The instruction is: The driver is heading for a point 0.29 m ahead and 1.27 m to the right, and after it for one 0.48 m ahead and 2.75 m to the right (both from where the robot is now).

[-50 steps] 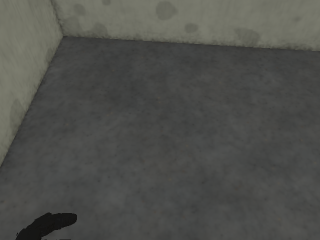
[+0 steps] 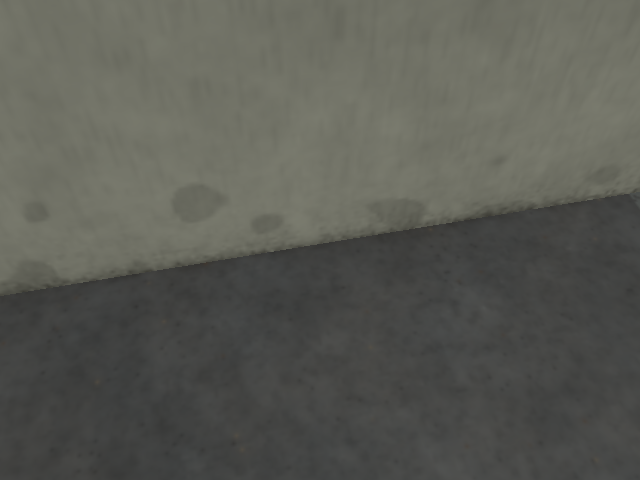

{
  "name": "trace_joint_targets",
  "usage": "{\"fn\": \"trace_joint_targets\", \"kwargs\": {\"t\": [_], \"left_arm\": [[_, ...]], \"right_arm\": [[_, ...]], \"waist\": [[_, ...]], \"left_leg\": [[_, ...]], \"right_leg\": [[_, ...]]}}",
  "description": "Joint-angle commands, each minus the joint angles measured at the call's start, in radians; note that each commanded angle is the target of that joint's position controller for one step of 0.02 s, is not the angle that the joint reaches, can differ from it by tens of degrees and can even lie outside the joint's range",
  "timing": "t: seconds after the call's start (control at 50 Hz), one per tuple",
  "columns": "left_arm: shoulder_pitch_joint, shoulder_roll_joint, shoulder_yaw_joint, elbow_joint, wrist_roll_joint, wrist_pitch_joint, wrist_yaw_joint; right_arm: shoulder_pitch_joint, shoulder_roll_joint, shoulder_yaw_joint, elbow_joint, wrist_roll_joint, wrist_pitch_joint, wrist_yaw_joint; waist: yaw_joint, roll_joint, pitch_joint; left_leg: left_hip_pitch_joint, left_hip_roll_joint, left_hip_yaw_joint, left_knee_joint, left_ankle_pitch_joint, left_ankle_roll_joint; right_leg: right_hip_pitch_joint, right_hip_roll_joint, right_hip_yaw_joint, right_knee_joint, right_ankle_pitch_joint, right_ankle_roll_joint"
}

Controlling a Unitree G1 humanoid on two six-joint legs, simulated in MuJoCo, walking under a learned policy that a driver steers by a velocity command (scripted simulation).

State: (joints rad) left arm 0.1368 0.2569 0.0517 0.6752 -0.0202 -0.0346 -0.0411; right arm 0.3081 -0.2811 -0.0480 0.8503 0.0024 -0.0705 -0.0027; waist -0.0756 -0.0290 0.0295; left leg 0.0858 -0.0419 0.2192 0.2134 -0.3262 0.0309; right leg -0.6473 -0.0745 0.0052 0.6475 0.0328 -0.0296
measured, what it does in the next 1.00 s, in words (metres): walks ahead, turning right: right foot, then left foot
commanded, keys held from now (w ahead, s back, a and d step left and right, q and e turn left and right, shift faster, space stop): w+e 1.00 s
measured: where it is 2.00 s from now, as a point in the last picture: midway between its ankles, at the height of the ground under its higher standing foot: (561, 375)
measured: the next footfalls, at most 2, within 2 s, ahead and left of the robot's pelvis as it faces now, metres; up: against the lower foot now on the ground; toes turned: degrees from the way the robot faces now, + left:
right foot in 0.10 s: +0.23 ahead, -0.11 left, +0.00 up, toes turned -5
left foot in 0.56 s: +0.54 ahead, +0.05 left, +0.00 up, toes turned -23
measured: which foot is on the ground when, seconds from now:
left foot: down 0.00-0.10, up 0.12-0.54, down 0.56-1.00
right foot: up 0.00-0.08, down 0.10-0.56, up 0.58-1.00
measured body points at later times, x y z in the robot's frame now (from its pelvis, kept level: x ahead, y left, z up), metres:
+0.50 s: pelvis +0.30 -0.02 +0.00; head +0.33 -0.04 +0.45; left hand +0.43 +0.25 -0.10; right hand +0.46 -0.32 -0.08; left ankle +0.50 +0.08 -0.71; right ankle +0.19 -0.10 -0.73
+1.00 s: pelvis +0.52 -0.10 +0.00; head +0.56 -0.12 +0.45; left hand +0.83 -0.03 -0.08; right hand +0.33 -0.37 -0.10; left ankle +0.50 +0.07 -0.73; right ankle +0.58 -0.32 -0.69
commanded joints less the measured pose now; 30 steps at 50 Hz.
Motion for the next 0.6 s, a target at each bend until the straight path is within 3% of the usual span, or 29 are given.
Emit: {"fn": "trace_joint_targets", "kwargs": {"t": [0.02,0.06,0.08,0.1,0.12,0.14,0.16,0.18,0.2,0.22,0.28,0.34,0.38,0.42,0.48,0.52,0.54,0.56,0.58,0.6], "left_arm": [[-0.101,0.07,0.018,-0.124,-0.001,-0.016,-0.02],[0.004,0.117,0.044,-0.113,0.0,-0.009,-0.022],[0.139,0.162,0.07,-0.084,-0.002,-0.007,-0.015],[0.307,0.227,0.101,-0.044,-0.002,0.001,0.004],[0.303,0.336,0.117,-0.042,-0.011,-0.001,0.019],[0.329,0.267,0.096,-0.069,-0.005,-0.015,0.018],[0.294,0.216,0.08,-0.062,0.005,-0.025,0.017],[0.23,0.189,0.071,-0.065,0.001,-0.03,0.017],[0.161,0.162,0.061,-0.076,0.0,-0.03,0.017],[0.12,0.139,0.051,-0.09,0.011,-0.031,0.021],[0.098,0.162,0.054,-0.089,0.008,-0.034,0.036],[0.112,0.199,0.062,-0.073,0.013,-0.026,0.055],[0.15,0.208,0.065,-0.056,0.009,-0.018,0.06],[0.195,0.225,0.071,-0.032,0.004,-0.017,0.06],[0.186,0.209,0.069,-0.025,0.001,-0.025,0.055],[0.169,0.199,0.069,-0.026,0.003,-0.028,0.051],[0.166,0.16,0.053,-0.023,0.008,-0.03,0.047],[0.166,0.09,0.028,-0.036,0.02,-0.035,0.04],[0.301,0.026,0.004,-0.064,-0.01,-0.042,0.038],[0.276,0.128,0.015,-0.054,-0.02,-0.039,0.042]], "right_arm": [[0.009,-0.197,-0.05,-0.039,0.013,0.019,-0.013],[-0.01,-0.224,-0.059,-0.049,0.015,0.036,-0.028],[-0.031,-0.227,-0.059,-0.056,0.018,0.042,-0.033],[-0.04,-0.204,-0.048,-0.07,0.011,0.035,-0.036],[0.063,-0.047,0.002,-0.124,-0.028,0.007,-0.013],[-0.01,-0.104,0.0,-0.138,0.001,-0.038,0.006],[-0.124,-0.157,-0.015,-0.175,0.039,-0.064,0.018],[-0.143,-0.149,-0.009,-0.186,0.035,-0.077,0.018],[-0.147,-0.147,-0.013,-0.177,0.009,-0.078,0.013],[-0.127,-0.157,-0.02,-0.173,-0.004,-0.067,0.012],[-0.1,-0.136,-0.019,-0.171,-0.015,-0.036,0.008],[-0.207,-0.092,0.002,-0.206,-0.02,-0.028,0.003],[-0.288,-0.075,0.01,-0.223,-0.014,-0.031,0.008],[-0.336,-0.093,0.006,-0.241,-0.001,-0.038,0.02],[-0.314,-0.15,-0.012,-0.24,0.0,-0.04,0.025],[-0.23,-0.173,-0.028,-0.222,-0.002,-0.041,0.015],[-0.123,-0.191,-0.039,-0.2,-0.003,-0.041,0.007],[0.031,-0.234,-0.051,-0.184,-0.022,-0.043,-0.001],[0.107,-0.327,-0.075,-0.147,-0.037,-0.03,0.005],[0.098,-0.254,-0.065,-0.151,-0.029,-0.028,0.011]], "waist": [[0.016,0.088,0.036],[0.091,0.132,-0.044],[0.17,0.121,-0.114],[0.255,0.052,-0.202],[0.135,-0.222,-0.279],[0.192,-0.133,-0.422],[0.214,-0.073,-0.282],[0.164,0.007,-0.186],[0.119,0.046,-0.118],[0.085,0.027,-0.093],[0.047,0.011,-0.053],[0.079,-0.02,-0.015],[0.122,-0.036,-0.018],[0.144,-0.036,-0.018],[0.117,-0.069,-0.032],[0.076,-0.083,-0.046],[0.02,-0.077,-0.097],[-0.043,0.016,-0.225],[0.025,0.377,-0.328],[0.002,0.306,-0.31]], "left_leg": [[0.049,0.317,-0.043,0.064,0.862,0.102],[0.063,0.314,-0.022,0.256,1.154,0.085],[-0.002,0.291,-0.007,0.439,1.148,0.063],[-0.215,0.249,-0.006,0.714,0.908,0.026],[-0.706,0.046,-0.055,1.085,-0.122,-0.038],[-0.852,-0.008,-0.292,1.233,-0.269,-0.036],[-0.929,0.054,-0.325,1.203,-0.167,-0.013],[-0.896,0.099,-0.32,1.101,-0.079,-0.004],[-0.84,0.127,-0.31,1.008,-0.042,-0.015],[-0.773,0.146,-0.314,0.964,-0.012,-0.029],[-0.701,0.151,-0.28,0.838,0.025,-0.085],[-0.648,0.12,-0.252,0.601,0.202,-0.121],[-0.58,0.079,-0.242,0.448,0.333,-0.125],[-0.55,0.063,-0.265,0.366,0.392,-0.115],[-0.525,0.071,-0.321,0.289,0.334,-0.084],[-0.423,0.067,-0.299,0.269,0.255,-0.05],[-0.27,0.081,-0.297,0.24,0.229,-0.02],[-0.022,0.221,-0.421,0.262,0.175,0.042],[0.255,0.449,-0.921,0.12,-0.031,0.215],[0.26,0.467,-1.023,0.073,-0.23,0.213]], "right_leg": [[-0.009,0.046,-0.072,-0.037,-0.108,-0.041],[0.148,0.114,-0.118,-0.03,-0.211,-0.086],[0.339,0.146,-0.115,-0.088,-0.179,-0.122],[0.647,0.094,0.012,-0.143,-0.142,-0.174],[1.03,-0.178,0.536,-0.157,-0.211,-0.359],[1.111,-0.264,0.832,-0.303,-0.338,-0.435],[1.018,-0.227,0.678,-0.338,-0.281,-0.368],[0.866,-0.184,0.553,-0.343,-0.197,-0.325],[0.726,-0.143,0.466,-0.359,-0.094,-0.297],[0.629,-0.113,0.411,-0.383,-0.015,-0.29],[0.462,-0.081,0.336,-0.424,0.095,-0.288],[0.351,-0.006,0.239,-0.424,0.055,-0.244],[0.327,0.024,0.225,-0.405,-0.042,-0.21],[0.355,-0.005,0.279,-0.392,-0.123,-0.197],[0.453,-0.042,0.369,-0.288,-0.187,-0.162],[0.458,-0.035,0.398,-0.21,-0.173,-0.132],[0.431,0.008,0.379,-0.111,-0.112,-0.102],[0.319,0.077,0.293,0.162,-0.216,-0.062],[-0.021,0.208,0.159,0.51,-0.621,0.007],[-0.136,0.131,0.192,0.655,-0.614,0.029]]}}
Over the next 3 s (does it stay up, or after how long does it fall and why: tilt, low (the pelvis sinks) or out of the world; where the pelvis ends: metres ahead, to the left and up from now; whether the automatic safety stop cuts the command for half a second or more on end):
stays up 0.66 -1.02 0.00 its command is cut before an obstacle after 0.8 s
